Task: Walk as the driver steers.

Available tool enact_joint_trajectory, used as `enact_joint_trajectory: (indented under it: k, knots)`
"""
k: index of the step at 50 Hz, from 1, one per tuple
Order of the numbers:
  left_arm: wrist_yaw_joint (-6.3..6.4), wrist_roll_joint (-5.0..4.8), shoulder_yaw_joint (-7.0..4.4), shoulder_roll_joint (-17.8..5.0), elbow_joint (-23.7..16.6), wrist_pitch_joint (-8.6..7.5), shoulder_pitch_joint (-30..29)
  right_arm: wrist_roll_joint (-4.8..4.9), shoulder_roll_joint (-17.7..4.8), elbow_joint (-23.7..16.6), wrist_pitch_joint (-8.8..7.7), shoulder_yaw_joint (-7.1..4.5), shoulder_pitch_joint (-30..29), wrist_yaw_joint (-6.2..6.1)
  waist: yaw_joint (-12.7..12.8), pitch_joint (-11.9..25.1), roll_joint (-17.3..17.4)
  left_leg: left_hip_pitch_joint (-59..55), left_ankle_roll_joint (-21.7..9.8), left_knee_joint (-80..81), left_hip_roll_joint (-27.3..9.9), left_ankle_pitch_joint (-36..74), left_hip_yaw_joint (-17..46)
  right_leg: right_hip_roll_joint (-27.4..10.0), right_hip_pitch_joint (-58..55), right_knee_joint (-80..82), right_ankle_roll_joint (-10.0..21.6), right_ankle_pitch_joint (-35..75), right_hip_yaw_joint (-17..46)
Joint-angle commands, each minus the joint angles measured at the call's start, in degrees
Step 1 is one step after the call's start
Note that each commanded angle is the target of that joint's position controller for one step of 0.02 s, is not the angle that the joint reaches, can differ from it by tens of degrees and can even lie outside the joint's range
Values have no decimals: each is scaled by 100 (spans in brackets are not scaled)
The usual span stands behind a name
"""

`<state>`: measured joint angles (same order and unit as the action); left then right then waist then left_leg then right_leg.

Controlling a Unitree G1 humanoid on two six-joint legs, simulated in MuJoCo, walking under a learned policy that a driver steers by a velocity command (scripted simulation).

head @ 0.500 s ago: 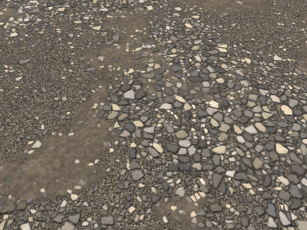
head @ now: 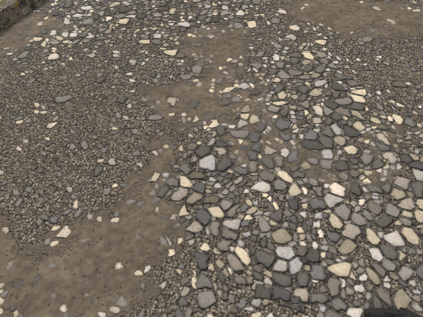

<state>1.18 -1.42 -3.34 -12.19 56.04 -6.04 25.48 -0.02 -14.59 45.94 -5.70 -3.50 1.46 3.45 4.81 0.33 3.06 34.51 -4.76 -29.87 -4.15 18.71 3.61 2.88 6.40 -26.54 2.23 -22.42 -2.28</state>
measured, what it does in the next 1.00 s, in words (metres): goes down, turning right: left foot 0.11 m lower, then right foot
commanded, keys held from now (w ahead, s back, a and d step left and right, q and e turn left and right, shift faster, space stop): w+e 1.00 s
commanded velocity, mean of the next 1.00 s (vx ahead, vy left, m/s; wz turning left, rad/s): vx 0.50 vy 0.00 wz -0.52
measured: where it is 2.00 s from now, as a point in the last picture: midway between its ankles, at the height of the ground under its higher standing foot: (298, 257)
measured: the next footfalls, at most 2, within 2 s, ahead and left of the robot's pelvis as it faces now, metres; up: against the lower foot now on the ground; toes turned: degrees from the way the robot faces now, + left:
left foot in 0.16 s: +0.25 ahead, +0.14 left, -0.11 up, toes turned -5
right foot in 0.66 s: +0.48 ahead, -0.15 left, -0.11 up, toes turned -24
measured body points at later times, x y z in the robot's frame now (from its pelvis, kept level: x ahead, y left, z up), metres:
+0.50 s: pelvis +0.28 +0.04 -0.10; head +0.30 +0.03 +0.35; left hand +0.50 +0.25 -0.20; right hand +0.22 -0.23 -0.24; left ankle +0.21 +0.14 -0.84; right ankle +0.40 -0.15 -0.78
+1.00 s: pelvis +0.51 -0.09 -0.09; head +0.54 -0.13 +0.36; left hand +0.71 +0.11 -0.20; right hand +0.56 -0.42 -0.19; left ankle +0.77 -0.01 -0.78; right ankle +0.45 -0.13 -0.84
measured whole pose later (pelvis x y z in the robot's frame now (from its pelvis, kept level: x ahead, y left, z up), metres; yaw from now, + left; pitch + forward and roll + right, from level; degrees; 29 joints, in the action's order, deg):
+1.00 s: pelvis +0.51 -0.09 -0.09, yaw -33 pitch +3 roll +1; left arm 0.3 -1.1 -4.2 -14.5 41.8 -3.0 19.7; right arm -0.4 -16.3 43.7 -5.2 -3.9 1.4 -0.1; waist 3.3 -1.5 1.9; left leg 38.8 2.9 -39.9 -4.9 -0.7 6.3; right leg 6.9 9.1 -19.8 5.7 -12.3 7.4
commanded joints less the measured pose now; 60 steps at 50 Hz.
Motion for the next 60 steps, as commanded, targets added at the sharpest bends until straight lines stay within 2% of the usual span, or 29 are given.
enact_joint_trajectory:
  k: [1, 5, 6, 8, 9, 10, 11, 12, 13, 14, 15, 19, 23, 27, 30, 32, 33, 34, 35, 36, 37, 38, 40, 44, 49, 56, 58, 59, 60]
  knots:
    - [82, -33, -162, -717, -278, 16, 148, 38, -221, -537, -95, 27, -776, 141, -6, -436, -570, -272, -73, 347, 74, 148, 28, -1288, 670, 2, 828, 555, 1281]
    - [179, -5, -191, -693, -382, 209, 394, 103, -248, -489, -163, 101, -841, 167, 152, -477, -501, -305, 73, 1257, -108, -303, 246, -1267, -47, -1204, 741, 644, 1856]
    - [180, -8, -212, -723, -364, 269, 431, 95, -262, -351, -185, 71, -464, 126, -26, -349, -382, -878, 56, 1519, -92, -285, 124, -1146, 77, -1715, 686, 853, 1808]
    - [65, 58, -169, -527, -371, 256, 386, -40, -495, 214, -212, -83, 1431, 44, -852, 538, 34, -3924, -93, 661, -308, 351, 47, -435, 1905, -4027, 420, 41, 1317]
    - [-34, -3, -52, -53, -268, 154, 1004, -121, -709, 423, -164, -117, 2289, 8, -972, 1506, 930, -6103, -343, -985, -1186, 2152, 543, -82, 3757, -6095, 186, -2405, 1176]
    - [-65, -174, -15, -329, -429, 20, 1384, 21, -1098, 529, -66, -249, 2723, -24, -976, 2213, 1528, -6680, -800, -973, -1976, 1711, 1791, -270, 4608, -7040, 7, -2158, 1323]
    - [-50, -334, -11, -434, -732, -79, 1025, 142, -1512, 727, 33, -420, 2829, -53, -987, 2222, 1526, -6451, -1353, 49, -2454, -1398, 2974, -424, 5376, -7422, -99, -1481, 1169]
    - [96, -291, -135, -708, -855, -36, -119, -3, -804, 534, 53, -251, 2222, -140, -1116, 1188, 39, -5146, -1047, 973, -2084, -2779, 2576, -587, 5464, -7201, -51, -452, 934]
    - [172, -265, -191, -836, -998, 19, -288, -151, -632, 315, -41, -113, 1316, -169, -685, 875, 236, -4010, -1139, 1251, -2168, -2614, 2494, -755, 4992, -6556, -71, 521, 1050]
    - [184, -94, -180, -712, -911, 127, -190, -127, -370, 289, -116, -47, 817, -153, -382, 447, 44, -3175, -1030, 1288, -1968, -1755, 2199, -976, 4551, -6320, -137, 755, 1116]
    - [146, 4, -201, -524, -876, 230, -158, -79, -228, 347, -134, -20, 603, -145, -172, -17, 72, -2313, -713, 1413, -1435, -1215, 1133, -1057, 4012, -5388, -192, 992, 1235]
    - [59, 51, -199, -279, -1197, 294, -706, -131, -473, 579, -160, -105, 948, -344, -275, -132, 144, -2156, -595, 1794, -1115, -62, 6, -1042, 3535, -3558, -240, 1639, 968]
    - [-151, 46, -114, -121, -1458, 295, -1537, -4, -658, 663, -24, -165, 1252, -484, -572, -143, -63, -2936, -435, 1910, -1068, -180, -607, -876, 3554, -2009, 35, 2514, 565]
    - [-342, 22, -91, -186, -1875, 323, -2394, 64, -793, 761, 122, -196, 1651, -496, -821, -380, -166, -3695, -322, 1764, -1210, -321, -965, -752, 3714, -1368, 191, 2292, 202]
    - [-449, 22, -156, -388, -2078, 337, -2440, 87, -1066, 682, 216, -259, 1540, -496, -631, -211, 78, -3909, -147, 1090, -1220, 1424, -1329, -386, 2973, -1130, 415, 1480, -260]
    - [-460, 22, -327, -745, -1955, 361, -1634, 102, -1244, 627, 285, -304, 1465, -527, -116, 285, 246, -3767, -31, -310, -1122, 2740, -1519, 55, 1639, -890, 672, 1127, -532]
    - [-389, 23, -522, -1132, -1686, 377, -630, 109, -1215, 562, 279, -280, 1390, -528, 392, 749, 57, -2943, 157, -1664, -893, 2083, -1593, 116, 24, -474, 920, 1489, -271]
    - [-250, -12, -654, -1725, -1539, 425, -32, -134, -725, 391, 197, -128, 1540, -480, 301, 1200, -1160, -1134, 390, -3678, -338, -2169, -1582, -1166, -1688, -505, 1355, 2118, 1703]
    - [-279, 33, -609, -1977, -1768, 326, -177, -27, -396, 76, -75, 27, 1762, -338, -96, 2080, -1860, 797, 514, -5218, 680, -5346, -354, -2333, -3101, 550, 2528, 1133, 4978]
    - [-286, 97, -492, -1518, -1755, 295, -90, 185, -910, -17, -275, -113, 1019, -247, 272, 1789, -999, 1427, 384, -5320, 355, -4912, 262, -2143, -2906, 882, 2143, 947, 4558]
    - [-270, 77, -417, -1288, -1776, 249, -462, 252, -915, -143, -329, -109, 724, -231, 101, 1034, -744, 1501, 283, -4886, 128, -4374, 166, -1922, -2084, 916, 1869, 1291, 3662]
    - [-276, 44, -359, -1144, -1873, 222, -933, 136, -825, -71, -309, -106, 742, -278, -228, 624, -133, 1037, 317, -4353, -126, -3990, 153, -1662, -1084, 988, 1645, 1860, 3029]
    - [-234, 96, -265, -932, -2012, 211, -1406, 22, -869, -50, -142, -186, 952, -328, -606, 346, -296, 255, 459, -3673, -342, -3694, 138, -1310, 69, 1210, 1469, 2457, 2403]
    - [-122, 62, -323, -1160, -1956, 168, -1106, -95, -619, -308, 20, -168, 575, -395, -580, 193, -416, 178, 789, -2571, -176, -2905, -45, -1038, 658, 1370, 1460, 3041, 1914]
    - [-38, 24, -333, -1166, -1797, 233, -651, -26, -449, -638, -17, -75, -390, -347, -192, 30, -762, -106, 785, -671, 203, -1509, -17, -751, 687, 1230, 1079, 2161, 1808]
    - [-22, 66, -298, -1113, -1514, 265, -273, 27, -682, -835, -186, -75, -578, -148, -64, -93, -1077, -307, 338, 120, 284, -2117, -169, -1353, -425, 578, 950, 2564, 2286]
    - [-3, 82, -254, -1044, -1549, 305, -510, -95, -884, -624, -233, -178, 214, -176, -495, 295, -1045, -1384, -4, 558, 505, -1828, -416, -962, -632, -472, 641, 4673, 1883]
    - [17, 172, -181, -922, -1694, 294, -644, -195, -1136, -512, -264, -229, 983, -175, -803, 1090, -716, -2801, -390, 206, -117, -238, 240, -653, -90, -1727, 387, 4452, 1554]
    - [22, 144, -105, -734, -1658, 222, 85, -280, -1505, -417, -211, -320, 1668, -170, -761, 2000, 587, -4952, -1446, 9, -1287, 1096, 2036, 136, 1751, -3895, -137, 2161, 1055]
